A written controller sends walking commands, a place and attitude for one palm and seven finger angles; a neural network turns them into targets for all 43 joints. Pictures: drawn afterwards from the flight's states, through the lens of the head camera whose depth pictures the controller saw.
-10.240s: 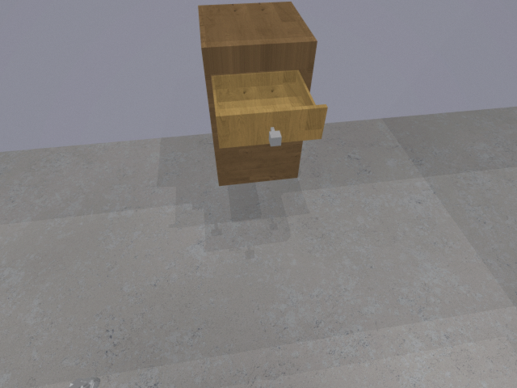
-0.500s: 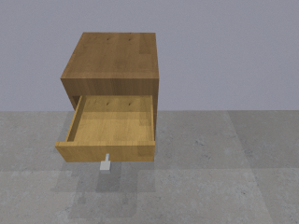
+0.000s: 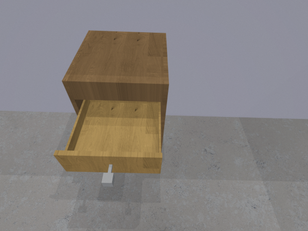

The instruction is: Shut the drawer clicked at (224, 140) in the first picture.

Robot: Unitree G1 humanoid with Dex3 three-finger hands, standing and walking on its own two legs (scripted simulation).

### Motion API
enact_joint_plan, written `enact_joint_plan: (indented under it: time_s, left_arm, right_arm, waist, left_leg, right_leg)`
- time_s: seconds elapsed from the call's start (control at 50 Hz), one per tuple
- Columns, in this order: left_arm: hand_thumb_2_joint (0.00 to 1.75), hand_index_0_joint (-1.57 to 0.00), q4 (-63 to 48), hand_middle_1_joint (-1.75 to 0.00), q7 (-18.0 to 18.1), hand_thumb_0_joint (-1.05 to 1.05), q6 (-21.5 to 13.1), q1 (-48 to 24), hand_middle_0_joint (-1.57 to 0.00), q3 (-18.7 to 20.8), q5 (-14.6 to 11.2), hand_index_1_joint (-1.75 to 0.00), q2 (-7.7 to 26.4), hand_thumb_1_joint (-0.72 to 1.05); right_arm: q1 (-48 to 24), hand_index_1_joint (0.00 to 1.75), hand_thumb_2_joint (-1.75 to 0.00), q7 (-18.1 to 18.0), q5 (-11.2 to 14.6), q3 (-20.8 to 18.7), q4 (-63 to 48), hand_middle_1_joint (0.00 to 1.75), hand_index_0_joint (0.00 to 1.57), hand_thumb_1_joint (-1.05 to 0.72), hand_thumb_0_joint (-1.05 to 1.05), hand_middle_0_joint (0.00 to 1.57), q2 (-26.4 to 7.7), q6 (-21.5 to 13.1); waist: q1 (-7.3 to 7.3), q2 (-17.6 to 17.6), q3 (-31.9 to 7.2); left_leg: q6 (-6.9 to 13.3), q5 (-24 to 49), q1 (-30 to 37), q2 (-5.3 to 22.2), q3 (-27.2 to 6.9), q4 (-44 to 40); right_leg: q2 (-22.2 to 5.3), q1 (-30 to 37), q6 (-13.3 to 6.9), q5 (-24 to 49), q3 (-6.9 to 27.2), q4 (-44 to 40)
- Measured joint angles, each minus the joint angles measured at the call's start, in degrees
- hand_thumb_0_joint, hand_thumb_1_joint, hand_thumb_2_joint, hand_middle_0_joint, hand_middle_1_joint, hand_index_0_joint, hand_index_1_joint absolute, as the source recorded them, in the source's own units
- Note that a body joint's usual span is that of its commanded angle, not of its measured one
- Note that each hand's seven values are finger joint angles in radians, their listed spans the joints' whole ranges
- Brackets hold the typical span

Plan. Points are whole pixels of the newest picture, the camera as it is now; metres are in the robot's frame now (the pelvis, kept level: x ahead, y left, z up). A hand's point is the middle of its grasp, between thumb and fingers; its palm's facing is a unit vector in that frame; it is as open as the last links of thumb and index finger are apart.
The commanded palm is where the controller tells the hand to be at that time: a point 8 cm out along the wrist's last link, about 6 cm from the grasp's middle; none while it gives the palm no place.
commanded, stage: come to a stop and stand still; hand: left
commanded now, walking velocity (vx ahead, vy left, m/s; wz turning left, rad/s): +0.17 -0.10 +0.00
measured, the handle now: (109, 174) +0.34 +0.18 -0.20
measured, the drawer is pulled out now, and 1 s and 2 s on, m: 0.28 0.28 0.28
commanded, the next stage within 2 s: look again from close up in 0.98 s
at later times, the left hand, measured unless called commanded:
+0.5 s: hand out of the picture +0.00 +0.18 -0.16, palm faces +0.02 -0.97 -0.24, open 7.3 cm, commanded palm none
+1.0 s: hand out of the picture -0.07 +0.22 -0.17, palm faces -0.01 -0.98 -0.20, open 7.4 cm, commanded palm none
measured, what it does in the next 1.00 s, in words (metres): shifts its weight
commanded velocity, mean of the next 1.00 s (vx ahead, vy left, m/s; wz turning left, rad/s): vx -0.02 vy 0.00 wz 0.00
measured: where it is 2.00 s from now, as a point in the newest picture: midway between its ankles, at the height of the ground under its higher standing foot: outside the picture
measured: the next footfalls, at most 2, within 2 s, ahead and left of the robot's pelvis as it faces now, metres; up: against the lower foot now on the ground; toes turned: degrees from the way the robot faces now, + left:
none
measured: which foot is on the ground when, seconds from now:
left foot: down 0.00-1.00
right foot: down 0.00-1.00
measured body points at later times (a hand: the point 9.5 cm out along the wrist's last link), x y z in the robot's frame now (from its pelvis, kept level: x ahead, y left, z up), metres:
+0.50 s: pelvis -0.01 +0.00 +0.01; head +0.02 +0.00 +0.46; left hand +0.00 +0.23 -0.15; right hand +0.04 -0.23 -0.15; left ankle -0.04 +0.13 -0.72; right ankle -0.06 -0.07 -0.73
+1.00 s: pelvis -0.04 +0.04 +0.01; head -0.02 +0.04 +0.46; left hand -0.07 +0.27 -0.15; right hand -0.07 -0.18 -0.15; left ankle -0.02 +0.12 -0.73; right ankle -0.06 -0.07 -0.73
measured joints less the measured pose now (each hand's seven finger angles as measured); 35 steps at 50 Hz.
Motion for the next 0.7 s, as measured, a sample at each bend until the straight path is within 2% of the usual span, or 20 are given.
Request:
enact_joint_plan:
  time_s: [0.12, 0.24, 0.42, 0.48, 0.52, 0.58, 0.6, 0.7]
  left_arm:
    - [0.90, -0.19, 0.0, -0.30, 0.3, 0.00, -0.4, -0.3, -0.20, 0.3, -0.3, -0.30, -0.4, 0.91]
    - [0.90, -0.19, 0.1, -0.30, 1.1, 0.00, 0.2, -2.8, -0.20, 0.0, -0.5, -0.30, -0.7, 0.92]
    - [0.90, -0.20, -1.8, -0.30, 1.4, 0.01, 0.3, -4.3, -0.20, 0.1, -0.7, -0.30, 1.0, 0.93]
    - [0.90, -0.20, -3.0, -0.30, 2.2, 0.01, -1.3, -4.6, -0.20, 0.3, 0.2, -0.30, 0.7, 0.92]
    - [0.90, -0.20, -4.0, -0.30, 2.1, 0.00, -1.6, -4.1, -0.20, 0.0, 0.5, -0.30, 0.8, 0.92]
    - [0.90, -0.20, -4.3, -0.30, 1.6, 0.00, -0.7, -3.6, -0.20, -0.6, 0.2, -0.30, 1.2, 0.91]
    - [0.90, -0.20, -4.1, -0.30, 1.5, 0.00, -0.1, -3.8, -0.20, -0.6, 0.0, -0.30, 1.3, 0.91]
    - [0.90, -0.20, -4.2, -0.30, 0.8, 0.00, 1.6, -4.5, -0.20, -0.8, 0.1, -0.30, 1.6, 0.91]
  right_arm:
    - [-2.7, 0.30, -0.90, -0.6, 0.2, -0.1, -0.1, 0.30, 0.20, -0.90, 0.00, 0.20, 0.0, -0.4]
    - [-5.7, 0.30, -0.90, -1.6, 0.5, -0.1, -0.2, 0.30, 0.20, -0.92, 0.01, 0.20, -1.1, 0.3]
    - [-8.2, 0.30, -0.90, -1.1, 0.8, -0.1, -1.9, 0.30, 0.20, -0.92, 0.01, 0.20, -2.9, 0.6]
    - [-9.1, 0.30, -0.90, -0.2, 0.7, -0.9, -4.6, 0.30, 0.20, -0.92, 0.01, 0.20, -3.8, 1.8]
    - [-9.8, 0.30, -0.90, 0.3, 0.7, -1.2, -6.9, 0.30, 0.20, -0.92, 0.01, 0.20, -4.1, 2.0]
    - [-9.8, 0.30, -0.90, 0.7, 0.6, -1.3, -9.4, 0.30, 0.20, -0.91, 0.01, 0.20, -4.3, 1.3]
    - [-9.5, 0.30, -0.90, 0.6, 0.5, -1.3, -9.6, 0.30, 0.20, -0.91, 0.00, 0.20, -4.1, 1.2]
    - [-7.2, 0.30, -0.90, 0.6, 0.0, -1.0, -9.2, 0.30, 0.20, -0.93, 0.00, 0.20, -4.1, 2.2]
  waist:
    - [-0.25, -0.3, 0.5]
    - [0.00, -0.4, 0.5]
    - [0.41, 0.5, 1.1]
    - [0.87, 1.9, 1.7]
    - [0.66, 2.2, 2.4]
    - [-0.32, 3.0, 2.7]
    - [-0.56, 2.9, 2.5]
    - [0.26, 2.5, 1.0]
  left_leg:
    - [0.4, -2.1, 0.5, 0.7, 0.8, 2.8]
    - [-0.3, -1.0, 2.8, 0.7, 1.3, 0.4]
    - [-0.5, 2.3, 4.9, 0.6, 1.7, -5.9]
    - [0.7, 0.5, -1.7, 1.2, 1.9, 4.6]
    - [1.2, -1.1, -4.4, 1.1, 2.2, 8.1]
    - [1.6, 4.5, -3.3, 0.9, 2.8, 2.9]
    - [1.9, 3.6, -3.0, 0.7, 2.8, 2.9]
    - [3.1, 3.4, -3.0, -0.7, 3.3, 2.5]
  right_leg:
    - [0.4, 1.3, -0.5, -1.9, -0.2, 1.1]
    - [0.2, 2.8, 0.3, -1.0, -0.3, 0.4]
    - [0.2, 4.9, 0.0, 2.0, -0.1, -5.8]
    - [1.0, 3.2, 0.7, 3.8, -0.1, -6.3]
    - [1.2, 2.1, 0.3, 4.2, 0.5, -5.4]
    - [1.4, 0.9, 0.6, 3.0, 0.8, -1.6]
    - [1.2, 0.5, 0.9, 2.2, 0.7, -0.1]
    - [-0.2, 0.4, 1.9, 2.9, 1.1, -0.1]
